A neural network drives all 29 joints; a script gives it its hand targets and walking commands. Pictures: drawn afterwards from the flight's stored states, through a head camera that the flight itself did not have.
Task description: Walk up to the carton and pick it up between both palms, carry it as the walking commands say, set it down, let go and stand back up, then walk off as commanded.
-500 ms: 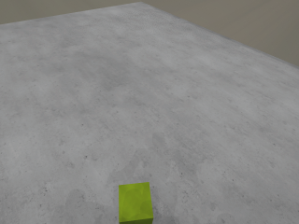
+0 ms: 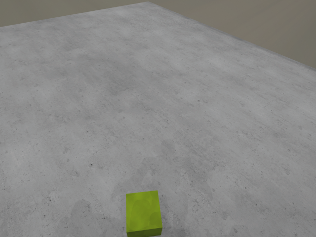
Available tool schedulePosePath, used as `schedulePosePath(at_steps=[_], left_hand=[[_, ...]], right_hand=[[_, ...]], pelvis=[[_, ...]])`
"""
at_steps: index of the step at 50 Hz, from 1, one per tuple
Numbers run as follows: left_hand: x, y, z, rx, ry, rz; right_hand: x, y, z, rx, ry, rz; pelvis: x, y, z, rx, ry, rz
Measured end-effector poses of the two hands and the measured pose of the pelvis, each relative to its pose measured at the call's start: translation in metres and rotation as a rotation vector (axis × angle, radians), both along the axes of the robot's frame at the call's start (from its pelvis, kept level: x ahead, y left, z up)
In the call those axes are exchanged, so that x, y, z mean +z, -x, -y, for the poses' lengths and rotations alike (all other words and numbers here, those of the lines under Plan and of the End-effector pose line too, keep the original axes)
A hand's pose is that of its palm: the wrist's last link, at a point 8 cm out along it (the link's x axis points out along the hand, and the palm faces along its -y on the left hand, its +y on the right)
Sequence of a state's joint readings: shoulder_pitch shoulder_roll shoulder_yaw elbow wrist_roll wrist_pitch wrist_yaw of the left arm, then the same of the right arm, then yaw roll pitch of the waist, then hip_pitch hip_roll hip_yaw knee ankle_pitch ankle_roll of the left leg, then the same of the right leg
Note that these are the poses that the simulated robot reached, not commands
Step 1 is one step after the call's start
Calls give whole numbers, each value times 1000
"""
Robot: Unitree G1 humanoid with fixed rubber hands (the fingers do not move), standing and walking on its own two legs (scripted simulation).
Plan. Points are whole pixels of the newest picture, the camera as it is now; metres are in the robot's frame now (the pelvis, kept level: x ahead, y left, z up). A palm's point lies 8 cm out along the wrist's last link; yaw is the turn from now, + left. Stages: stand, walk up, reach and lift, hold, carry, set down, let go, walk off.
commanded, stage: stand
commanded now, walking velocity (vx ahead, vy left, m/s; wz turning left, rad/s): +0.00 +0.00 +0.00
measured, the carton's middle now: (143, 214) +0.42 +0.05 -0.70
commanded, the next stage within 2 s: walk off in 0.36 s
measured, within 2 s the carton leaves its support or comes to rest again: neither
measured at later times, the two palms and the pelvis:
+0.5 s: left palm out of the picture +0.09 +0.31 -0.11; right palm out of the picture +0.09 -0.31 -0.10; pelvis +0.00 +0.00 +0.00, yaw +0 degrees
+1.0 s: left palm out of the picture -0.03 +0.28 -0.14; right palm out of the picture +0.00 -0.31 -0.14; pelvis -0.07 -0.01 -0.02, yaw +1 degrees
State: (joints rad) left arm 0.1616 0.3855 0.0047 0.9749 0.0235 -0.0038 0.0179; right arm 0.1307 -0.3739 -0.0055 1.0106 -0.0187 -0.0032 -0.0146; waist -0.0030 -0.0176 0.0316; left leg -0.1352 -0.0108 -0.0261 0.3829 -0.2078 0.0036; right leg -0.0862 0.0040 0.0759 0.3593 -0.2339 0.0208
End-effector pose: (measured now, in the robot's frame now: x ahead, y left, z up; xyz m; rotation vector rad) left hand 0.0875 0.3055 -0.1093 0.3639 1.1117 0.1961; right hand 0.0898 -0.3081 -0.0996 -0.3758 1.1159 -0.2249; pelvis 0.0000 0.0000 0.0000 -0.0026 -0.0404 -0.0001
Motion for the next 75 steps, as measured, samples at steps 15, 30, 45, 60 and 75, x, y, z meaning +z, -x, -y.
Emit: schedulePosePath(at_steps=[15,30,45,60,75], left_hand=[[1,2,-2,4,-5,-13],[1,4,-2,11,-4,-24],[-25,83,15,74,7,-171],[-32,129,12,99,72,-64],[-38,263,-8,201,111,-193]], right_hand=[[0,2,3,-7,0,-10],[-2,4,4,-16,-6,-20],[-32,71,-2,-57,-40,-160],[-31,153,-39,-70,-54,-162],[-1,196,-69,-26,-24,-41]], pelvis=[[1,2,0,0,0,1],[1,3,1,0,-1,-1],[-13,48,8,8,-9,-23],[-14,121,-13,52,-5,-21],[0,199,-31,48,47,-26]])
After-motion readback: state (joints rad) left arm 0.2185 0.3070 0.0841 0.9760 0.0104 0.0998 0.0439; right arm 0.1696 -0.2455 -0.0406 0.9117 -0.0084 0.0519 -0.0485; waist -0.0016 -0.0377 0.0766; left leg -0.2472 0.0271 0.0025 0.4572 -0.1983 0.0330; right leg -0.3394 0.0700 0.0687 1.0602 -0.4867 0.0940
